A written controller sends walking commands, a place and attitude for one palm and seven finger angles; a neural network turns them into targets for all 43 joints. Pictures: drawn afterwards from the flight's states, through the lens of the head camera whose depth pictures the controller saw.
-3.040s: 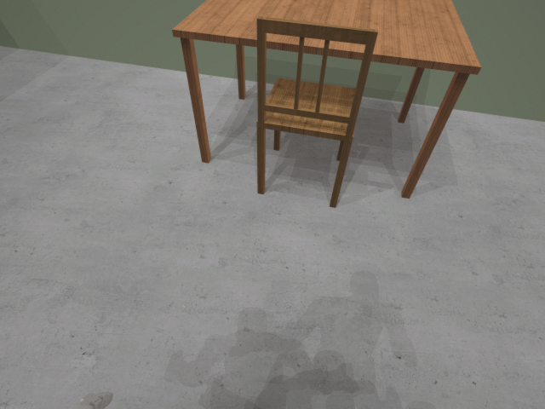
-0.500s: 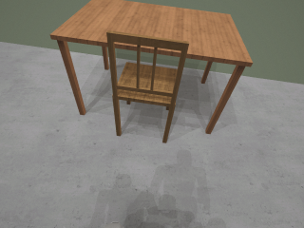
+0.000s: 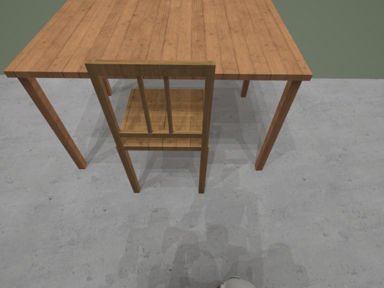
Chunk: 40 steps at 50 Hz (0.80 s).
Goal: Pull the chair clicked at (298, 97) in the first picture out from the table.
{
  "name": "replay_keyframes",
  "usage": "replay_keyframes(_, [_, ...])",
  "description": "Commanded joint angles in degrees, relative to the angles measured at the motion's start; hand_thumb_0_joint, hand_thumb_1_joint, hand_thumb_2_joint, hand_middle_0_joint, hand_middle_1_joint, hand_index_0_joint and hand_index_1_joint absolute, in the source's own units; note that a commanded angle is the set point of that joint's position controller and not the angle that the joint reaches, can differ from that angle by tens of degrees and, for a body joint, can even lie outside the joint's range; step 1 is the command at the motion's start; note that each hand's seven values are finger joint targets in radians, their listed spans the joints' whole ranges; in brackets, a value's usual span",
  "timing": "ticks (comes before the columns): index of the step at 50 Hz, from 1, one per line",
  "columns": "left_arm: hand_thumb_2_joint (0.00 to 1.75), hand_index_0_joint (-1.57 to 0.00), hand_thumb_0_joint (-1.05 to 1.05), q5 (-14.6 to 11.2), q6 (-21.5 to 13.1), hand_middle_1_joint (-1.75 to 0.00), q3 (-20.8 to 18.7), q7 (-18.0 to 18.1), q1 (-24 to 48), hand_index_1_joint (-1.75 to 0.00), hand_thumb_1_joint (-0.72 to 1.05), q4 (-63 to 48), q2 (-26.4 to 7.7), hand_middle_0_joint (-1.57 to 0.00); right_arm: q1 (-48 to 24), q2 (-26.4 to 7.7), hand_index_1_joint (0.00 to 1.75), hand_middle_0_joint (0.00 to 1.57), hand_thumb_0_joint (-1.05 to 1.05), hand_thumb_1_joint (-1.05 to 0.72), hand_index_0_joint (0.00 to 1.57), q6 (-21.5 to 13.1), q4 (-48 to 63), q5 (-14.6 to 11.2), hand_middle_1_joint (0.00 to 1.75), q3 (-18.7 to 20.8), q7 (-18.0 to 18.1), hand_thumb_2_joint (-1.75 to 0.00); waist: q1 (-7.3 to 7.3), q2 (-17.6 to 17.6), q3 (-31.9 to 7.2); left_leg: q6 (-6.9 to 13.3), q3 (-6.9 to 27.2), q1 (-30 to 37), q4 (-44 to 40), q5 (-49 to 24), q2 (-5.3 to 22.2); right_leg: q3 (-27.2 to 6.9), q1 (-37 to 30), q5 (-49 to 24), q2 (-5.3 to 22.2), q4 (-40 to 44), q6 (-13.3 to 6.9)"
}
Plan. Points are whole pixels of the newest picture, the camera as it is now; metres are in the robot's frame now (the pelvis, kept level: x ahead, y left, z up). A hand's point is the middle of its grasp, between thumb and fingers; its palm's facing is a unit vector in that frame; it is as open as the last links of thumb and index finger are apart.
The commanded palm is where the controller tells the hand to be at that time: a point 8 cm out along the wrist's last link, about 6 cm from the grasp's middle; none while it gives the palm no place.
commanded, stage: take the last steps up to it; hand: left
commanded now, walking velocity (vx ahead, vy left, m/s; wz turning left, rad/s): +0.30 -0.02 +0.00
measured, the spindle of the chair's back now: (145, 106) +0.72 +0.18 -0.11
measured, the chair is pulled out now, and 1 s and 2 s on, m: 0.00 0.00 0.00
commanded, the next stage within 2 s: come to a stop and stand still in 0.62 s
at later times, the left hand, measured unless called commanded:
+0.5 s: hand out of the picture +0.11 +0.14 -0.18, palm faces +0.14 -0.98 -0.11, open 7.3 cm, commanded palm none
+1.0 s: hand (135, 212) +0.34 +0.17 -0.17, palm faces +0.02 -0.97 -0.23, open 7.3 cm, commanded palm none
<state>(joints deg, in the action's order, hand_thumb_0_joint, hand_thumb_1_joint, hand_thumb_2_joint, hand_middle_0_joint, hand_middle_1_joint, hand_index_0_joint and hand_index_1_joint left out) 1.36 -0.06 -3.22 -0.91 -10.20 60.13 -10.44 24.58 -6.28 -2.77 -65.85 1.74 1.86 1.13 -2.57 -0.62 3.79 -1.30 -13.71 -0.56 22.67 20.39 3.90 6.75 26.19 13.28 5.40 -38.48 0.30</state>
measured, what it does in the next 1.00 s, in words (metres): walks ahead: right foot, then left foot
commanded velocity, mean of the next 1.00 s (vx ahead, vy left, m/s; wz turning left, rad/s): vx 0.09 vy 0.02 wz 0.01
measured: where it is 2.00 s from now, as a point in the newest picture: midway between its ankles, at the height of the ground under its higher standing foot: outside the picture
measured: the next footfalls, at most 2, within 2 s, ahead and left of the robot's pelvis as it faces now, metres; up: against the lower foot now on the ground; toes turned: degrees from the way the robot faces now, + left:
right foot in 0.04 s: +0.15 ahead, -0.12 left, +0.00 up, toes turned -9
left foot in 0.52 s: +0.27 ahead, +0.11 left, +0.00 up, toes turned +10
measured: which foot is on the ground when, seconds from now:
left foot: down 0.00-0.06, up 0.08-0.50, down 0.52-0.98, up 1.00-1.00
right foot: up 0.00-0.02, down 0.04-0.52, up 0.54-0.88, down 0.90-1.00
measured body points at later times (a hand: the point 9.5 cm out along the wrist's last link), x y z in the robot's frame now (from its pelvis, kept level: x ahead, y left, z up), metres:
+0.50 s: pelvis +0.17 -0.01 +0.00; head +0.18 +0.02 +0.45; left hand +0.11 +0.20 -0.17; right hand +0.27 -0.24 -0.13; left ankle +0.23 +0.10 -0.73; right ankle +0.11 -0.12 -0.74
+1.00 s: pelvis +0.28 -0.01 +0.00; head +0.30 -0.02 +0.44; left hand +0.34 +0.22 -0.15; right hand +0.28 -0.22 -0.17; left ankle +0.23 +0.10 -0.73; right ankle +0.31 -0.12 -0.74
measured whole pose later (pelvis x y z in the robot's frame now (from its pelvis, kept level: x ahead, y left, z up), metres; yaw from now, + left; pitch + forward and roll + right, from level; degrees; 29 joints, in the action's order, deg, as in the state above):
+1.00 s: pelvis +0.28 -0.01 +0.00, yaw +2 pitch -1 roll +0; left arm 0.8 -0.6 -1.0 2.0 -9.9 60.9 -9.0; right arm 15.4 -7.4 1.2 -63.1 0.1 1.6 2.0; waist -2.2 1.5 3.1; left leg -0.7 -6.8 -10.1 32.2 21.3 2.4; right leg 4.9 17.0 15.0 2.1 -32.6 -1.1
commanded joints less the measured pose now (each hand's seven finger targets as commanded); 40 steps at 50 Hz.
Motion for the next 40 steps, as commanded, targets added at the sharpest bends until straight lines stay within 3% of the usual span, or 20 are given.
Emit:
replay_keyframes(1, [0.9,-0.2,0.0,0.5,-2.5,-0.3,-1.4,0.1,-12.2,-0.3,0.9,0.5,-4.6,-0.2,1.0,-9.0,0.3,0.2,0.0,-0.9,0.2,-0.8,1.6,-0.6,0.3,1.7,0.0,-0.9,7.12,0.2,-4.0,5.1,4.3,-12.2,11.6,-21.7,9.4,0.2,-23.5,-3.1,-1.7,10.3,-2.9])
replay_keyframes(2, [0.9,-0.2,0.0,0.8,-3.3,-0.3,-2.9,0.7,-19.3,-0.3,0.9,2.2,-10.4,-0.2,2.0,-6.0,0.3,0.2,0.0,-0.9,0.2,-1.0,2.8,-1.2,0.3,1.2,-0.6,-0.9,9.51,-12.8,-10.2,2.4,-0.1,-24.3,28.5,-6.6,3.7,-16.8,-35.7,-1.1,11.6,14.7,-7.5])
replay_keyframes(3, [0.9,-0.2,0.0,-0.3,-3.3,-0.3,-3.5,1.2,-22.9,-0.3,0.9,2.6,-14.6,-0.2,0.4,-5.2,0.3,0.2,0.0,-0.9,0.2,-0.5,5.2,-1.4,0.3,0.8,-0.7,-0.9,9.39,-17.5,-11.8,2.0,4.7,-32.3,43.8,14.2,-1.1,-32.9,-36.7,0.5,20.8,23.8,-12.5])
replay_keyframes(4, [0.9,-0.2,0.0,-0.7,-2.8,-0.3,-3.3,1.6,-19.8,-0.3,0.9,2.1,-13.2,-0.2,-2.1,-6.4,0.3,0.2,0.0,-0.9,0.2,-0.1,5.2,-1.1,0.3,1.3,-0.6,-0.9,8.95,-11.4,-8.1,3.0,10.6,-34.5,49.9,12.1,1.2,-31.0,-31.9,7.4,20.2,25.9,-13.3])
replay_keyframes(5, [0.9,-0.2,0.0,-0.7,-2.9,-0.3,-2.8,1.7,-14.7,-0.3,0.9,1.0,-11.1,-0.2,-4.1,-5.3,0.3,0.2,0.0,-0.9,0.2,-0.1,5.0,-1.1,0.3,1.6,-0.9,-0.9,7.49,-10.6,-4.7,3.2,11.5,-35.3,51.5,6.6,3.4,-27.8,-24.9,13.6,18.2,27.5,-11.6])
replay_keyframes(7, [0.9,-0.2,0.0,-0.6,-3.2,-0.3,-1.2,1.9,-8.4,-0.3,0.9,-1.0,-6.1,-0.2,-4.3,-4.7,0.3,0.2,0.0,-0.9,0.2,0.5,4.4,-0.5,0.3,1.5,-1.0,-0.9,3.86,-3.8,-0.4,2.5,12.5,-32.6,49.1,-1.1,5.4,-18.3,-15.4,7.7,14.6,28.5,-9.3])
replay_keyframes(10, [0.9,-0.2,0.0,-0.1,-4.1,-0.3,-0.4,2.0,-7.8,-0.3,0.9,-1.1,-3.0,-0.2,-0.7,-2.8,0.3,0.2,0.0,-0.9,0.2,1.6,3.2,-0.1,0.3,1.5,-1.1,-0.9,0.92,-3.6,-0.4,1.3,11.3,-29.2,43.2,-5.3,5.0,-8.4,-12.1,-3.8,10.9,28.9,-8.2])
replay_keyframes(14, [0.9,-0.2,0.0,0.0,-4.6,-0.3,-0.3,1.9,-10.0,-0.3,0.9,-0.2,-4.0,-0.2,-5.5,-3.1,0.3,0.2,0.0,-0.9,0.2,1.9,5.5,-0.3,0.3,1.5,-1.7,-0.9,1.67,-3.3,0.7,0.6,10.2,-30.9,33.5,-6.9,4.7,-7.2,-14.2,-6.5,10.6,30.2,-10.0])
replay_keyframes(17, [0.9,-0.2,0.0,0.0,-4.6,-0.3,-0.3,1.7,-12.1,-0.3,0.9,0.6,-4.8,-0.2,-10.9,-3.8,0.3,0.2,0.0,-0.9,0.2,1.4,7.7,-0.3,0.3,1.4,-2.2,-0.9,3.26,-3.8,0.8,0.6,9.3,-30.9,25.1,-7.0,4.0,-7.6,-17.3,-7.1,10.9,29.4,-10.5])
replay_keyframes(21, [0.9,-0.2,0.0,0.2,-4.2,-0.3,-0.7,1.7,-12.9,-0.3,0.9,1.3,-6.4,-0.2,-13.5,-4.4,0.3,0.2,0.0,-0.9,0.2,0.5,9.4,-0.5,0.3,1.1,-2.3,-0.9,3.89,-4.1,0.4,2.0,8.0,-24.9,16.3,-5.1,1.9,-7.4,-18.5,-9.9,11.4,25.9,-10.3])
replay_keyframes(23, [0.9,-0.2,0.0,0.1,-3.7,-0.3,-0.9,1.7,-12.1,-0.3,0.9,1.6,-6.4,-0.2,-10.7,-5.1,0.3,0.2,0.0,-0.9,0.2,0.1,8.6,-0.5,0.3,1.0,-2.0,-0.9,2.25,-4.1,0.4,2.5,7.1,-17.4,11.0,-7.8,0.6,-6.2,-15.6,-7.7,10.1,22.6,-8.8])
replay_keyframes(24, [0.9,-0.2,0.0,-0.1,-3.4,-0.3,-0.8,1.6,-11.5,-0.3,0.9,1.7,-5.7,-0.2,-7.1,-6.2,0.3,0.2,0.0,-0.9,0.2,-0.2,7.5,-0.3,0.3,1.2,-1.7,-0.9,0.44,-1.3,-0.2,2.7,6.9,-10.4,7.0,-9.5,-0.3,-4.2,-12.6,-7.4,7.7,17.3,-7.5])
replay_keyframes(25, [0.9,-0.2,0.0,-0.3,-3.2,-0.3,-0.4,1.4,-12.2,-0.3,0.9,1.6,-4.1,-0.2,-1.5,-9.3,0.3,0.2,0.0,-0.9,0.2,-0.7,6.0,-0.1,0.3,1.7,-1.3,-0.9,-1.59,6.0,-3.7,3.9,11.8,-1.8,2.9,-10.8,2.7,-1.7,-9.0,-5.5,3.9,5.9,-5.6])
replay_keyframes(26, [0.9,-0.2,0.0,-0.9,-3.2,-0.3,0.1,1.1,-13.8,-0.3,0.9,0.7,-1.0,-0.2,3.1,-15.0,0.3,0.2,0.0,-0.9,0.2,-0.9,5.5,0.5,0.3,2.9,-0.6,-0.9,-2.05,19.3,-6.9,8.9,29.0,5.5,-3.6,-14.9,15.8,3.9,1.2,10.9,-3.4,-9.9,-2.5])
replay_keyframes(27, [0.9,-0.2,0.0,-0.4,-3.3,-0.3,0.3,1.2,-12.1,-0.3,0.9,-0.8,-1.6,-0.2,4.3,-16.1,0.3,0.2,0.0,-0.9,0.2,-0.1,5.4,-0.2,0.3,2.8,-0.1,-0.9,-2.18,18.6,-6.9,12.9,35.0,5.4,-7.7,-16.7,20.3,-0.3,6.6,21.3,-4.9,-21.2,-2.4])
replay_keyframes(28, [0.9,-0.2,0.0,-0.2,-3.0,-0.3,0.1,1.3,-10.4,-0.3,0.9,-1.2,-2.3,-0.2,1.8,-15.2,0.3,0.2,0.0,-0.9,0.2,0.1,6.1,-0.4,0.3,2.5,0.4,-0.9,-1.64,13.5,-4.3,13.9,33.4,0.7,-8.2,-15.8,20.4,-3.0,7.2,20.6,-2.6,-26.4,-2.7])
replay_keyframes(30, [0.9,-0.2,0.0,-0.1,-2.7,-0.3,-0.2,1.1,-9.5,-0.3,0.9,0.3,-1.9,-0.2,-4.4,-9.9,0.3,0.2,0.0,-0.9,0.2,-0.7,7.1,-0.5,0.3,0.8,0.8,-0.9,0.65,9.5,-2.5,12.2,24.7,-4.6,-8.1,-23.2,16.1,-5.4,6.4,12.4,0.0,-28.5,-2.0])
replay_keyframes(33, [0.9,-0.2,0.0,-0.2,-1.6,-0.3,0.2,1.0,-11.7,-0.3,0.9,1.3,0.4,-0.2,-7.1,-7.7,0.3,0.2,0.0,-0.9,0.2,-1.5,7.4,-0.8,0.3,0.4,1.1,-0.9,3.3,4.4,-3.1,11.3,15.9,-8.5,-7.7,-34.1,12.4,-4.8,1.4,7.2,0.0,-24.2,-0.5])
replay_keyframes(36, [0.9,-0.2,0.0,0.0,-0.6,-0.3,0.4,1.3,-11.1,-0.3,0.9,0.8,0.9,-0.2,-6.0,-8.5,0.3,0.2,0.0,-0.9,0.2,-1.3,6.8,-0.7,0.3,0.4,1.1,-0.9,3.29,5.2,-4.0,11.5,13.7,-7.7,-7.5,-36.3,11.1,-3.9,-0.4,6.0,-0.3,-17.5,0.1])
replay_keyframes(40, [0.9,-0.2,0.0,-0.5,-0.1,-0.3,1.3,2.2,-8.4,-0.3,0.9,0.1,1.1,-0.2,-7.8,-9.1,0.3,0.2,0.0,-0.9,0.2,-0.1,6.2,-0.4,0.3,0.1,1.4,-0.9,3.1,7.2,-4.0,10.3,12.6,-7.4,-3.0,-46.0,11.1,-3.3,-7.7,3.5,-1.6,-2.0,0.6])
